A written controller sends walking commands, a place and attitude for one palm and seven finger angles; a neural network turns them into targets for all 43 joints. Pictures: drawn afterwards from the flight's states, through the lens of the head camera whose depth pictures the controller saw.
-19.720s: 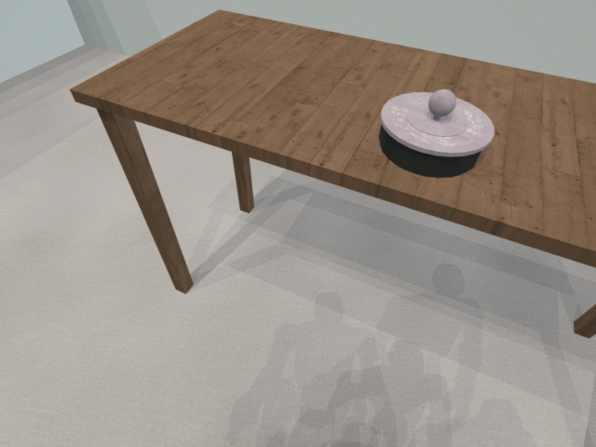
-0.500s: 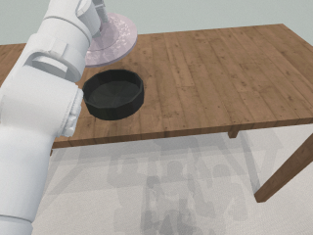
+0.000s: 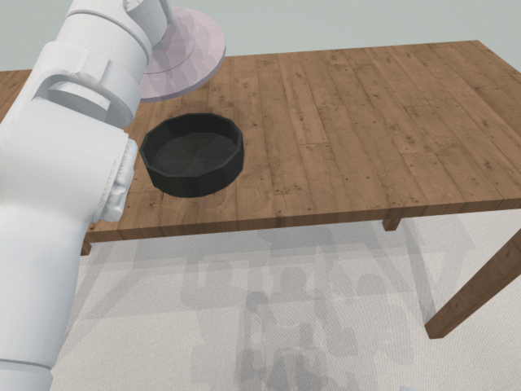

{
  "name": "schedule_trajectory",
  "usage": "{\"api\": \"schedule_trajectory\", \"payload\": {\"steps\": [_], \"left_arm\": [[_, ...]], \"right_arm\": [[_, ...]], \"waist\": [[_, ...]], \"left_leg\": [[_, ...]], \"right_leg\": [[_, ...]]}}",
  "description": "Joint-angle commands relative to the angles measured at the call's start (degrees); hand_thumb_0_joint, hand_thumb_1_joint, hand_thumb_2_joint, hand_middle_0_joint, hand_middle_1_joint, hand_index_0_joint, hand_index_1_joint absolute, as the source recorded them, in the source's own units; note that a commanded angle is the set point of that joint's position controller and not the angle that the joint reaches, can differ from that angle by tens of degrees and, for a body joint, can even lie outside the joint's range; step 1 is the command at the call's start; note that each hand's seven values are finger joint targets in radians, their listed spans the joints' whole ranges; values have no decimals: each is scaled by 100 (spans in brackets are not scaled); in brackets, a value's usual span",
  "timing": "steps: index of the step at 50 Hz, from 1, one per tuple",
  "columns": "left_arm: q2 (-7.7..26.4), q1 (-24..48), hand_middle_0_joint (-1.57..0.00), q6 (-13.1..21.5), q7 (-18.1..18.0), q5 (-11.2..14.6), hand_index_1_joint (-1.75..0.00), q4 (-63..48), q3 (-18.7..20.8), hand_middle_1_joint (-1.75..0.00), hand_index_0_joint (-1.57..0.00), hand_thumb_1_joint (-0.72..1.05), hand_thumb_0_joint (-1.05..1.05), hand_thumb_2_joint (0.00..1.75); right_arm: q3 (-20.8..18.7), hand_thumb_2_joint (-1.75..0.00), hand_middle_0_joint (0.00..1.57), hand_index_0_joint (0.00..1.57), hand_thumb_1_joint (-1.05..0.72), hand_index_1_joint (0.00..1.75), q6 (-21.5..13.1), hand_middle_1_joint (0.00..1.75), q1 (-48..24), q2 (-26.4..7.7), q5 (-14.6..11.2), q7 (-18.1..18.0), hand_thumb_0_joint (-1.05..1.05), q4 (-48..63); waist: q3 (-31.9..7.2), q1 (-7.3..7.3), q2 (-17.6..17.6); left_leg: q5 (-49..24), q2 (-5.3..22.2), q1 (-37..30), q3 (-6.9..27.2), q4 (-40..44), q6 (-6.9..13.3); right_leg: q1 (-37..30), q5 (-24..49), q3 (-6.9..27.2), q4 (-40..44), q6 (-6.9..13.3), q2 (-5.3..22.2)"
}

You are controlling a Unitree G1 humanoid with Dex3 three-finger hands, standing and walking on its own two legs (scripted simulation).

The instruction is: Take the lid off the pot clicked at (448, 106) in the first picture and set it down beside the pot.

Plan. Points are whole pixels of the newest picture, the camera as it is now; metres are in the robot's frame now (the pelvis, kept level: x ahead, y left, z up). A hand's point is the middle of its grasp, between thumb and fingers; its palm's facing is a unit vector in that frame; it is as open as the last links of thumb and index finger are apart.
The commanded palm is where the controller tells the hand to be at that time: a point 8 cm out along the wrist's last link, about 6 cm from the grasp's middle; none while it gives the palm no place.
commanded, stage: move the lid sideways beside the pot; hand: left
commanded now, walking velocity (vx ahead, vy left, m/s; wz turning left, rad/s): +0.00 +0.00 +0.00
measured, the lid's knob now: (148, 26) +0.51 +0.11 +0.32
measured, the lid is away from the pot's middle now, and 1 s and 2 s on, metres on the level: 0.02 0.14 0.25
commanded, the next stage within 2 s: none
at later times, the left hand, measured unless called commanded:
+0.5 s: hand (87, 36) +0.47 +0.18 +0.33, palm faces -0.13 -0.13 -0.98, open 7.4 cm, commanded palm +0.47 +0.18 +0.39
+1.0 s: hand (51, 36) +0.48 +0.23 +0.33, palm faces -0.12 -0.14 -0.98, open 7.5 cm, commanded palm +0.47 +0.23 +0.39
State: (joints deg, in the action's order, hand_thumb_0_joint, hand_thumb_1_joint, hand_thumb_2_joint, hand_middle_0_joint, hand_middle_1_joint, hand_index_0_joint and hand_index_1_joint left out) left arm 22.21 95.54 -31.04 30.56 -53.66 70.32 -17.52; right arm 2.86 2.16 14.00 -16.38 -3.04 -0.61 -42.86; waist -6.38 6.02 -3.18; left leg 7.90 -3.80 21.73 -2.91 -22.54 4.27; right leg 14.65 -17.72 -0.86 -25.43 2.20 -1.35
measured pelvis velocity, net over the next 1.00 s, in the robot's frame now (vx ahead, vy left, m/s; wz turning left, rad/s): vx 0.00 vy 0.01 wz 0.01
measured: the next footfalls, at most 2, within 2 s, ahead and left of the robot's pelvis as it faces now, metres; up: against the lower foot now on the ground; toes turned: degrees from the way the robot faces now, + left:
none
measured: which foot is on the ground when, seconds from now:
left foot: down 0.00-1.00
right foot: down 0.00-1.00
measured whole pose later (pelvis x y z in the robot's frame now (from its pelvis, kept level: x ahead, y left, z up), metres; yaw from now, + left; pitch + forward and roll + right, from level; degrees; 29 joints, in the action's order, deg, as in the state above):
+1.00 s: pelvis +0.00 +0.01 +0.00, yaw +1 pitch +8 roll +0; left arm 36.0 90.0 -22.0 33.0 -58.0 65.8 -15.4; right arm 2.5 6.1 14.6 -16.5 -4.1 -0.9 -41.8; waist -5.8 6.3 -2.6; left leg 8.9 -4.2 24.5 -2.3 -25.2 5.0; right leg 16.4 -18.2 -1.5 -26.5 1.5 -1.0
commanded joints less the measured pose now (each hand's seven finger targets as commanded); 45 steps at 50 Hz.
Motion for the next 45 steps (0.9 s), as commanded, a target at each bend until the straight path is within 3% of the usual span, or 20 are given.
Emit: {"api": "schedule_trajectory", "payload": {"steps": [1, 5, 8, 9, 13, 14, 15, 17, 19, 20, 24, 25, 28, 29, 32, 34, 36, 40, 44, 45], "left_arm": [[1263, 3307, -87, 362, -300, -579, -107, -1309, 80, -110, -83, 72, 0, 89], [2024, 3067, -87, 427, -228, -605, -107, -1311, 488, -110, -83, 72, 0, 89], [1973, 3041, -87, 376, -171, -563, -107, -1275, 396, -110, -83, 72, 0, 89], [1635, 3063, -87, 446, -173, -386, -107, -1533, 240, -110, -83, 72, 0, 89], [1788, 3143, -87, 501, -118, -550, -107, -1777, 200, -110, -83, 72, 0, 89], [1585, 3000, -87, 595, -107, -367, -107, -1956, 143, -110, -83, 72, 0, 89], [1842, 2982, -87, 555, -100, -539, -107, -1686, 219, -110, -83, 72, 0, 89], [1735, 2890, -87, 519, -70, -505, -107, -1564, 120, -110, -83, 72, 0, 89], [1780, 3011, -87, 662, -79, -342, -107, -1945, 163, -110, -83, 72, 0, 89], [2007, 3282, -87, 703, -81, -487, -107, -2092, 194, -110, -83, 72, 0, 89], [1669, 3015, -87, 789, -59, -317, -107, -1935, 59, -110, -83, 72, 0, 89], [2067, 3262, -87, 801, -68, -491, -107, -2038, 193, -110, -83, 72, 0, 89], [2045, 3127, -87, 768, -57, -518, -107, -1656, 174, -110, -83, 72, 0, 89], [1781, 3053, -87, 854, -59, -339, -107, -1886, 83, -110, -83, 72, 0, 89], [2055, 3162, -87, 873, -71, -521, -107, -1981, 196, -110, -83, 72, 0, 89], [1961, 2862, -87, 914, -58, -432, -107, -1823, 193, -110, -83, 72, 0, 89], [2137, 2798, -87, 803, -49, -621, -107, -1273, 268, -110, -83, 72, 0, 89], [2558, 3201, -87, 914, -64, -650, -107, -1841, 416, -110, -83, 72, 0, 89], [2301, 2850, -87, 929, -56, -545, -107, -1575, 290, -110, -83, 72, 0, 89], [2470, 3134, -87, 920, -57, -657, -107, -1709, 318, -110, -83, 72, 0, 89]], "right_arm": [[-282, -90, 20, 20, -90, 30, -153, 30, -217, -749, 34, -64, 0, 575], [-266, -90, 20, 20, -90, 30, -30, 30, -309, -787, 64, -99, 0, 628], [-257, -90, 20, 20, -90, 30, 43, 30, -374, -770, 25, -120, 0, 679], [-286, -90, 20, 20, -90, 30, 39, 30, -302, -802, -8, -95, 0, 679], [-296, -90, 20, 20, -90, 30, 54, 30, -379, -755, -17, -65, 0, 741], [-309, -90, 20, 20, -90, 30, 34, 30, -326, -775, -32, -62, 0, 765], [-300, -90, 20, 20, -90, 30, 61, 30, -353, -772, -23, -56, 0, 719], [-303, -90, 20, 20, -90, 30, 112, 30, -312, -774, -70, -88, 0, 672], [-308, -90, 20, 20, -90, 30, 60, 30, -305, -819, -71, -102, 0, 700], [-303, -90, 20, 20, -90, 30, 46, 30, -392, -785, -61, -77, 0, 722], [-320, -90, 20, 20, -90, 30, 8, 30, -231, -803, -114, -102, 0, 639], [-319, -90, 20, 20, -90, 30, 14, 30, -311, -806, -95, -75, 0, 651], [-301, -90, 20, 20, -90, 30, 73, 30, -306, -800, -123, -109, 0, 596], [-314, -90, 20, 20, -90, 30, 25, 30, -249, -837, -139, -100, 0, 624], [-342, -90, 20, 20, -90, 30, 44, 30, -245, -801, -89, -69, 0, 633], [-334, -90, 20, 20, -90, 30, 61, 30, -193, -854, -114, -71, 0, 643], [-326, -90, 20, 20, -90, 30, 145, 30, -187, -839, -92, -72, 0, 576], [-322, -90, 20, 20, -90, 30, 163, 30, -247, -877, -88, -71, 0, 697], [-332, -90, 20, 20, -90, 30, 191, 30, -101, -894, -131, -106, 0, 676], [-332, -90, 20, 20, -90, 30, 190, 30, -139, -883, -120, -78, 0, 666]], "waist": [[-2279, 42, 555], [-2364, -92, 984], [-2046, -80, 936], [-2042, -37, 531], [-2161, -39, 442], [-2160, -26, 242], [-2153, -26, 503], [-1821, 59, 652], [-2057, 42, 328], [-2411, 0, 291], [-2104, 85, 71], [-2388, 38, 156], [-2038, 88, 336], [-2071, 83, 48], [-2385, 32, 91], [-2211, 44, 21], [-1900, 54, 346], [-2567, -23, 359], [-2135, 49, 136], [-2321, 22, 234]], "left_leg": [[-1938, 136, -2282, 531, -339, 120], [-1672, -24, -1687, 357, -313, 139], [-1481, -21, -1551, 325, -280, 140], [-1905, 30, -1816, 330, -329, 124], [-1898, 47, -2000, 409, -403, 139], [-2182, 44, -2140, 394, -440, 136], [-1891, 37, -2013, 433, -420, 142], [-1414, 40, -1870, 444, -330, 153], [-1626, 34, -2066, 402, -367, 149], [-1687, 32, -2157, 459, -400, 140], [-1938, 71, -2360, 516, -436, 128], [-1756, 71, -2341, 558, -417, 105], [-1405, 61, -2097, 552, -355, 121], [-1828, 82, -2283, 546, -394, 95], [-2034, 101, -2471, 646, -465, 79], [-2352, 109, -2427, 620, -506, 44], [-1834, 98, -2098, 617, -448, 77], [-1945, 76, -2195, 587, -451, 67], [-2177, 106, -2239, 597, -494, 55], [-2036, 121, -2294, 651, -458, 44]], "right_leg": [[460, 2050, 239, 296, 23, -51], [-241, 2657, 330, 192, -5, 29], [-131, 2608, 298, 223, -16, 44], [10, 2730, 243, 232, 24, 53], [145, 2434, 268, 228, 10, -6], [147, 2580, 223, 247, 41, 8], [149, 2392, 254, 247, 5, -20], [308, 2103, 197, 334, -1, -28], [220, 2277, 198, 310, 41, 11], [136, 2280, 262, 245, 18, -2], [523, 2074, 130, 320, 59, -41], [408, 1949, 188, 287, 27, -59], [518, 1797, 146, 304, 38, -53], [584, 1932, 105, 300, 79, -35], [617, 1848, 123, 241, 52, -84], [662, 1970, 79, 250, 97, -64], [754, 1743, 71, 258, 61, -86], [374, 1946, 142, 160, 37, -57], [688, 1875, 59, 246, 82, -76], [673, 1720, 88, 236, 41, -105]]}}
